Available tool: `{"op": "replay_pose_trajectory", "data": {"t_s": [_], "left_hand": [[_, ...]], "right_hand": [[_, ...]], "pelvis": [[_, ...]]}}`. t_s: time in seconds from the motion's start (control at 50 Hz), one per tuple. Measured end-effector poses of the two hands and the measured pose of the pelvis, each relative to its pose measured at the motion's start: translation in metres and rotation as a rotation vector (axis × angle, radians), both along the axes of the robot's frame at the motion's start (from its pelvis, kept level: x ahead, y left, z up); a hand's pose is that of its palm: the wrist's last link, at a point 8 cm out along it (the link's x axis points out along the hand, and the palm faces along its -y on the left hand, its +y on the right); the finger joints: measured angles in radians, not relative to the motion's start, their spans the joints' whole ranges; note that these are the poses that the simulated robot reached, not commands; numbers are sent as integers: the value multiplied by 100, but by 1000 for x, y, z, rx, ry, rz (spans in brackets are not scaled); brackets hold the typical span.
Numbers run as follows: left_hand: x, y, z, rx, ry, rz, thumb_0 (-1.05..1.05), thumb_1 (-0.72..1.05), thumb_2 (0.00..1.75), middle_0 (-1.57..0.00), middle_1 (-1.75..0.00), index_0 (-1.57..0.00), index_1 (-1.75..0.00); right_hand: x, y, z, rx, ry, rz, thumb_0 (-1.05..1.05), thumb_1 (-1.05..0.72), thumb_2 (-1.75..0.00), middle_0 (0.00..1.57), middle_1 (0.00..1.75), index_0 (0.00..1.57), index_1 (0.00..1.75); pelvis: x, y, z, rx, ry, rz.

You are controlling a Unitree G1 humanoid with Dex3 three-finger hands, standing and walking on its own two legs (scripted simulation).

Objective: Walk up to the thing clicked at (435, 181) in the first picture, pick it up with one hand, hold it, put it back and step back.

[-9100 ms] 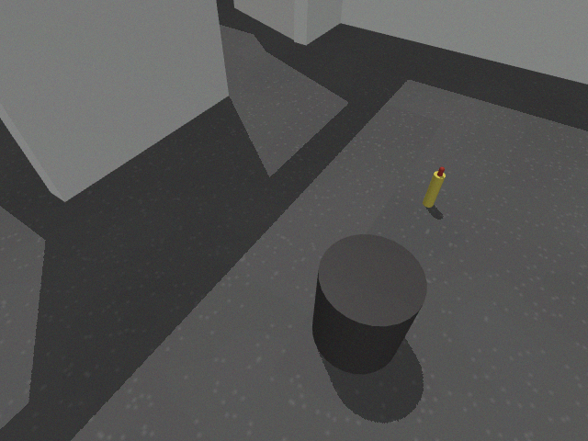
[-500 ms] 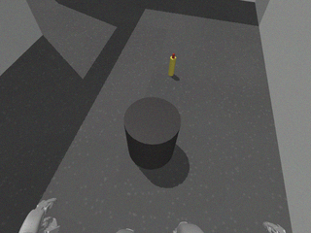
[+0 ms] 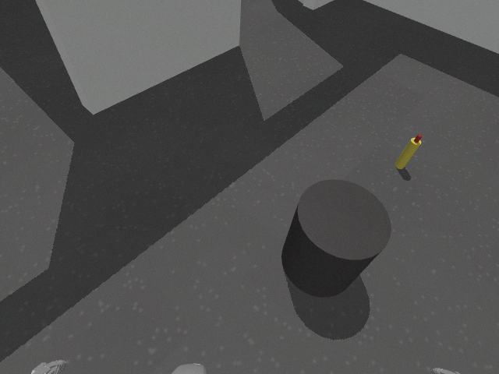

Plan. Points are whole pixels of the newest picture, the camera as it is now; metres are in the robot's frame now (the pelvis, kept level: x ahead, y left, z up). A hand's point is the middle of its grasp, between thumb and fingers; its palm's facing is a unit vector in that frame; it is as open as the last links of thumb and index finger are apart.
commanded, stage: walk up
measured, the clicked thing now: (409, 151) +1.26 -0.78 -0.64
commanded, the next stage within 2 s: stand in 1.96 s
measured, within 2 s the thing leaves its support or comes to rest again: neither
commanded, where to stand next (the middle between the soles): +0.10 +0.01 m, yaw +40 degrees
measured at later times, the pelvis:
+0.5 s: pelvis +0.02 -0.01 -0.01, yaw +21 degrees
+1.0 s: pelvis +0.01 +0.01 +0.00, yaw +35 degrees
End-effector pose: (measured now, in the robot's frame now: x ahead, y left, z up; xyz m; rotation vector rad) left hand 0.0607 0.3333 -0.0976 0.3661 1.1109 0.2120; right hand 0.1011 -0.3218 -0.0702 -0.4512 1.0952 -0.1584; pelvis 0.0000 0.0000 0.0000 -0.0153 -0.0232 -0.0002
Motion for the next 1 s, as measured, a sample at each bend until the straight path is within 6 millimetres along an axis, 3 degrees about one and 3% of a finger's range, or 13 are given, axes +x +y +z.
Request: {"op": "replay_pose_trajectory", "data": {"t_s": [0.08,0.22,0.32,0.44,0.5,0.64,0.74,0.84,1.0], "left_hand": [[-18,12,-22,-31,69,65,1,90,89,-20,-30,-20,-30],[-23,9,-10,-59,26,135,1,91,89,-20,-30,-20,-30],[-23,10,1,-7,-4,190,1,91,89,-20,-30,-20,-30],[-28,0,15,77,-76,248,1,91,89,-20,-30,-20,-30],[-42,-10,24,90,-86,279,1,90,89,-20,-30,-20,-30],[-93,-22,40,96,-67,393,1,90,89,-21,-30,-20,-30],[-135,-15,26,69,-33,469,1,90,89,-21,-30,-20,-31],[-170,-6,-11,13,17,567,1,90,89,-20,-30,-20,-30],[-185,-35,-26,-92,68,642,1,91,89,-20,-30,-20,-30]], "right_hand": [[17,15,6,-42,-48,30,1,-90,-89,21,30,20,30],[43,35,9,-44,-11,107,1,-90,-89,21,30,20,30],[69,44,-5,-12,-24,188,1,-90,-89,21,30,20,30],[101,45,-34,50,-30,272,1,-90,-89,21,30,20,30],[116,51,-41,64,-26,305,1,-90,-89,21,30,20,30],[137,61,-30,80,-9,416,1,-90,-89,21,30,20,30],[141,69,-22,22,19,461,1,-90,-89,21,30,20,30],[139,83,-16,-54,-6,484,1,-90,-89,21,30,20,30],[146,103,-4,-65,-8,541,1,-90,-89,21,30,20,30]], "pelvis": [[5,13,-6,28,-1,51],[18,20,5,11,21,178],[24,15,3,12,24,245],[24,-5,-9,10,19,314],[22,-13,-7,28,4,363],[17,-14,7,61,-3,444],[15,-6,3,48,-2,499],[11,8,-10,76,-10,533],[14,9,-1,23,-2,610]]}}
